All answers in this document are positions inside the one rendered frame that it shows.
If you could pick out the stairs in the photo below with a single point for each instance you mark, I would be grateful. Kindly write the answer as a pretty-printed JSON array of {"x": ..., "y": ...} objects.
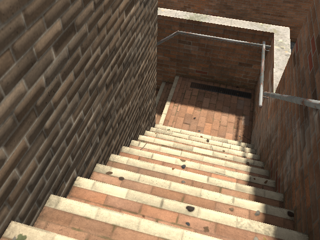
[
  {"x": 161, "y": 99},
  {"x": 174, "y": 184}
]

